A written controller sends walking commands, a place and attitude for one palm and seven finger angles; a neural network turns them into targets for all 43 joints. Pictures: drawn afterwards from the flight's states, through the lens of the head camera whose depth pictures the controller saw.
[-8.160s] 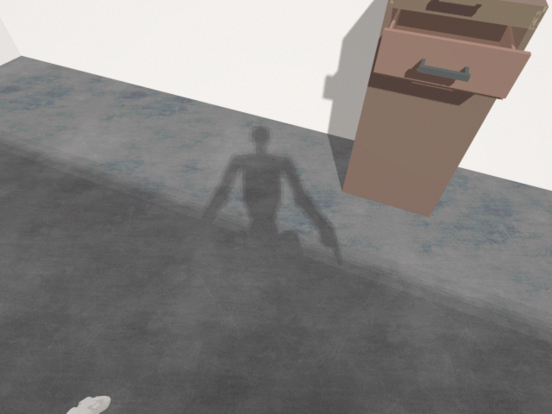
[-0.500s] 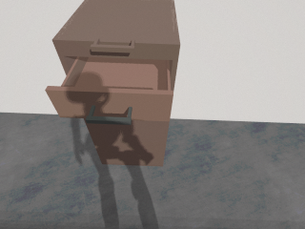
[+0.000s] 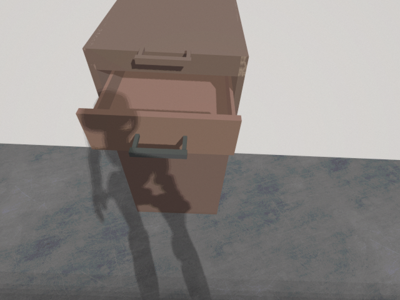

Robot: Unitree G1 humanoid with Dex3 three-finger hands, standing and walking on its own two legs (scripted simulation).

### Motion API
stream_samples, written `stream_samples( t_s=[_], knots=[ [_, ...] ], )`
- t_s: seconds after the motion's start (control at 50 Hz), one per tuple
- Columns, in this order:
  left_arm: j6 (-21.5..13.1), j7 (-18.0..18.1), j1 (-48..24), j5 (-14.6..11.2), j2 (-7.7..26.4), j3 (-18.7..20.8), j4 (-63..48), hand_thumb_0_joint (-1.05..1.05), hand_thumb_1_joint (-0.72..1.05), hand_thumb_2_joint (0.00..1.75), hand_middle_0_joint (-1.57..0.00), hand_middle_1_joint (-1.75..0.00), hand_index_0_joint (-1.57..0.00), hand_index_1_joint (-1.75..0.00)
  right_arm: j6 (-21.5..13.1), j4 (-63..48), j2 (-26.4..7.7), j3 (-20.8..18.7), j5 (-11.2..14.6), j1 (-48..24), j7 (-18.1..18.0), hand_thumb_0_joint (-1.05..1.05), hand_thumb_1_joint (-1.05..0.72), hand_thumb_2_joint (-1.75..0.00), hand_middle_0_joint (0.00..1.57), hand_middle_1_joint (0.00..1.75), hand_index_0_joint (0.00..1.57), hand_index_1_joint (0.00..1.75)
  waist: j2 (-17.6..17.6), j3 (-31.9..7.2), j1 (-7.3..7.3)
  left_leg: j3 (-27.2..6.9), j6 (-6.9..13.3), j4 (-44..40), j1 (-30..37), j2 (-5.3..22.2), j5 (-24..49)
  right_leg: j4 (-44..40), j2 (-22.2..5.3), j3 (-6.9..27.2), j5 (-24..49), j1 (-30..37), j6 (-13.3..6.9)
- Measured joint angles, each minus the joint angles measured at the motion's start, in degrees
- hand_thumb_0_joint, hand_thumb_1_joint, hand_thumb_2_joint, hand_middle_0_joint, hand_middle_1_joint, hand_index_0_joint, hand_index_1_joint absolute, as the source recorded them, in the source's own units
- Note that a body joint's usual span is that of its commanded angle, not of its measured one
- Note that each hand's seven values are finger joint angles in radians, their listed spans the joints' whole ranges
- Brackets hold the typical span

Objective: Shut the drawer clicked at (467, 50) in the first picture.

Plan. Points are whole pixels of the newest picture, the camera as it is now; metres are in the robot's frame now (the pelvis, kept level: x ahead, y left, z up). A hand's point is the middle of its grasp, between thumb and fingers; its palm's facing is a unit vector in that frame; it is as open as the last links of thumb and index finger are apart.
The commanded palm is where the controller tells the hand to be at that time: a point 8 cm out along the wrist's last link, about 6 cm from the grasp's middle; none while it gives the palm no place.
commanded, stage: raise the hand and make a fist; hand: left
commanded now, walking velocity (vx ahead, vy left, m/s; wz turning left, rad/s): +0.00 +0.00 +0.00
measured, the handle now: (159, 146) +0.45 +0.13 +0.03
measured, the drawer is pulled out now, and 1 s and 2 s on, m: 0.18 0.18 0.18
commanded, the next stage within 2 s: bring the fist close to the handle in 1.88 s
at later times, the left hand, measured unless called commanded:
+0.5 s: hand (119, 291) +0.14 +0.16 -0.02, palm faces +0.13 -0.99 -0.03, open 5.5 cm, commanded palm +0.15 +0.20 +0.00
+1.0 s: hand (135, 239) +0.21 +0.13 +0.05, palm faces +0.01 -1.00 -0.05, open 3.2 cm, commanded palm +0.18 +0.18 +0.06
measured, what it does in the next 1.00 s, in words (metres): stands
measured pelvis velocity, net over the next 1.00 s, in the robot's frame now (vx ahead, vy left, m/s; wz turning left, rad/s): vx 0.00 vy -0.03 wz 0.03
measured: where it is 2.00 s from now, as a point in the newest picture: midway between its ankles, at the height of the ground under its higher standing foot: outside the picture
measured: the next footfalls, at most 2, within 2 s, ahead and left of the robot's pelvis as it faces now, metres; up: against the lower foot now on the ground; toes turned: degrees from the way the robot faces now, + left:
none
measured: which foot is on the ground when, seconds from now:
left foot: down 0.00-1.00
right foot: down 0.00-1.00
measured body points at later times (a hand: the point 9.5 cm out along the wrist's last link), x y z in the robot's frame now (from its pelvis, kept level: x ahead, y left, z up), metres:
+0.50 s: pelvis -0.05 -0.03 -0.07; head -0.03 -0.01 +0.38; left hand +0.13 +0.21 -0.02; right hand +0.18 -0.25 -0.10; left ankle +0.00 +0.08 -0.74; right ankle -0.01 -0.13 -0.74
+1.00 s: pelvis +0.00 -0.03 -0.04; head +0.03 -0.04 +0.41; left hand +0.20 +0.19 +0.05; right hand +0.16 -0.28 -0.12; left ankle +0.00 +0.08 -0.74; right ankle -0.01 -0.13 -0.74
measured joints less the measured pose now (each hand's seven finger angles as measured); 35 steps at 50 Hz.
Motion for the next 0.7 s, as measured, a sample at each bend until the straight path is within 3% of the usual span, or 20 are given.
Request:
stream_samples(
  t_s=[0.02, 0.04, 0.08, 0.12, 0.16, 0.2, 0.26, 0.3, 0.36, 0.42, 0.46, 0.52, 0.56, 0.6, 0.7],
  knots=[
    [3.98, 0.07, 3.07, -2.41, -0.11, 0.55, -9.52, 0.01, 0.90, 0.90, -0.20, -0.30, -0.20, -0.30, -0.64, -2.84, -0.12, 0.16, 0.60, 1.57, -0.17, 0.00, -0.92, -0.89, 0.20, 0.30, 0.20, 0.29, 0.05, 0.15, -0.23, -0.20, 0.07, 0.66, -0.70, -0.11, -0.09, 0.44, -0.12, -0.22, 0.05, -0.51, 0.02],
    [5.77, 1.12, 6.90, -3.71, 0.22, 1.10, -21.32, 0.01, 0.91, 0.90, -0.21, -0.30, -0.20, -0.30, -3.31, -5.74, -0.16, 0.44, 1.08, 3.72, -0.89, 0.01, -0.92, -0.89, 0.20, 0.30, 0.20, 0.29, -0.36, -0.13, 0.32, 0.04, 0.09, 0.65, -1.00, -0.47, 0.01, 2.04, -0.48, -0.11, -0.36, -1.69, -0.88],
    [3.91, 4.03, 12.53, -5.67, 1.62, 0.81, -39.68, 0.02, 0.93, 0.90, -0.22, -0.31, -0.21, -0.31, -9.39, -10.04, -0.24, 0.42, 2.29, 6.85, -1.84, 0.01, -0.93, -0.89, 0.20, 0.30, 0.20, 0.29, -1.33, -2.19, 0.60, 0.59, 0.13, 0.53, -2.07, -1.56, 0.38, 6.23, -1.24, -0.20, -2.28, -4.79, -2.15],
    [0.76, 4.87, 12.83, -7.47, 1.89, 0.58, -50.93, 0.02, 0.93, 0.90, -0.23, -0.33, -0.22, -0.32, -13.50, -14.33, -1.20, 0.21, 2.59, 7.66, -1.90, 0.01, -0.93, -0.89, 0.20, 0.30, 0.20, 0.29, -0.84, -3.28, -0.67, -0.10, 0.51, 2.92, -4.41, -2.41, 0.04, 8.35, -1.52, -0.90, -3.42, -6.78, -2.43],
    [-4.80, 3.50, 9.70, -8.26, 1.12, 1.16, -56.07, 0.02, 0.93, 0.90, -0.25, -0.35, -0.24, -0.35, -15.50, -18.09, -2.84, -0.01, 1.89, 6.62, -1.46, 0.01, -0.92, -0.89, 0.20, 0.30, 0.20, 0.29, 0.87, -4.95, -1.95, -1.03, 0.69, 7.10, -8.66, -2.19, -1.08, 10.77, -1.47, -1.82, -3.64, -9.88, -1.70],
    [-12.70, 0.12, 5.49, -9.09, 0.63, 2.64, -57.13, 0.02, 0.93, 0.90, -0.27, -0.38, -0.27, -0.38, -16.08, -21.55, -3.78, -0.32, 1.11, 4.46, -0.61, 0.01, -0.92, -0.89, 0.20, 0.30, 0.20, 0.30, 1.26, -7.20, -2.37, -0.91, 0.32, 11.78, -14.13, -1.61, -2.48, 14.96, -1.08, -1.64, -4.60, -15.22, -1.79],
    [-24.80, -8.74, 0.85, -11.38, 0.08, 4.53, -55.96, 0.01, 0.92, 0.90, -0.32, -0.43, -0.31, -0.43, -15.89, -27.19, -4.39, -1.18, 0.46, 0.81, 1.39, 0.01, -0.91, -0.89, 0.20, 0.30, 0.20, 0.30, 0.32, -9.77, -2.18, -0.24, -0.07, 20.46, -23.14, -0.25, -5.33, 23.27, -0.12, -0.89, -6.94, -24.41, -2.17],
    [-27.80, -13.70, 0.32, -12.19, 0.08, 4.72, -55.85, 0.01, 0.92, 0.90, -0.35, -0.47, -0.35, -0.47, -14.99, -31.47, -5.00, -1.72, 0.89, -1.02, 2.31, 0.01, -0.91, -0.89, 0.20, 0.30, 0.20, 0.30, -0.21, -10.22, -1.77, -0.08, 0.17, 25.52, -27.46, 0.48, -7.16, 28.16, 0.38, -0.68, -8.54, -28.78, -2.10],
    [-24.39, -16.01, 3.08, -12.89, 0.40, 4.04, -57.40, 0.00, 0.91, 0.90, -0.41, -0.53, -0.41, -0.53, -12.94, -37.00, -5.91, -1.92, 1.90, -2.50, 2.02, 0.01, -0.91, -0.89, 0.20, 0.30, 0.20, 0.30, -0.81, -10.30, -0.74, -0.34, -0.34, 30.02, -30.88, 0.90, -8.94, 32.83, 0.61, -0.86, -10.40, -32.23, -2.38],
    [-20.28, -13.10, 6.85, -12.59, 0.90, 3.88, -59.75, 0.01, 0.90, 0.90, -0.48, -0.59, -0.47, -0.59, -11.58, -40.11, -6.14, -1.83, 2.03, -2.88, 0.83, 0.01, -0.91, -0.89, 0.20, 0.30, 0.20, 0.30, -0.71, -9.99, 0.43, -1.59, -0.87, 32.13, -32.39, 1.23, -9.77, 34.39, 0.94, -2.07, -11.39, -33.09, -3.10],
    [-19.92, -10.39, 8.47, -11.96, 1.51, 3.92, -62.26, 0.01, 0.90, 0.90, -0.52, -0.64, -0.51, -0.63, -11.62, -40.73, -5.93, -1.46, 1.71, -2.70, -0.02, 0.01, -0.91, -0.89, 0.20, 0.30, 0.20, 0.29, -0.19, -9.52, 1.08, -2.88, -1.29, 32.97, -32.89, 1.48, -10.08, 34.42, 1.24, -3.34, -11.65, -32.83, -3.51],
    [-22.27, -8.84, 7.99, -11.73, 2.72, 3.90, -65.94, 0.02, 0.90, 0.90, -0.57, -0.70, -0.57, -0.70, -12.40, -39.72, -5.42, -0.04, 1.35, -2.27, -0.75, 0.01, -0.91, -0.89, 0.20, 0.30, 0.20, 0.29, 0.70, -8.99, 1.65, -4.73, -1.93, 33.81, -33.55, 1.80, -10.35, 34.15, 1.68, -5.15, -11.91, -32.42, -4.17],
    [-23.21, -9.82, 5.58, -12.06, 3.23, 3.48, -67.04, 0.02, 0.90, 0.90, -0.61, -0.74, -0.61, -0.74, -12.88, -38.37, -5.07, 1.21, 1.40, -1.99, -0.92, 0.01, -0.91, -0.89, 0.20, 0.30, 0.20, 0.30, 1.51, -8.56, 1.65, -5.68, -2.28, 33.97, -33.65, 1.94, -10.39, 33.72, 1.92, -6.06, -11.93, -31.99, -4.49],
    [-22.02, -11.71, 2.42, -12.41, 3.73, 2.97, -66.91, 0.02, 0.90, 0.90, -0.65, -0.79, -0.65, -0.78, -12.84, -37.03, -4.54, 2.41, 1.62, -1.55, -1.00, 0.01, -0.90, -0.89, 0.20, 0.30, 0.20, 0.30, 2.18, -8.20, 1.40, -6.10, -2.55, 33.48, -33.29, 2.10, -10.26, 32.99, 2.15, -6.44, -11.77, -31.45, -4.69],
    [-13.44, -14.13, -1.88, -13.82, 4.52, 4.04, -64.53, 0.01, 0.90, 0.90, -0.75, -0.89, -0.75, -0.89, -11.33, -34.86, -2.96, 3.79, 2.04, 1.09, -1.27, 0.01, -0.90, -0.89, 0.20, 0.30, 0.21, 0.30, 2.90, -8.12, -0.02, -4.88, -2.94, 28.83, -29.38, 2.58, -9.26, 28.97, 2.72, -5.19, -10.61, -28.46, -4.76]
  ],
)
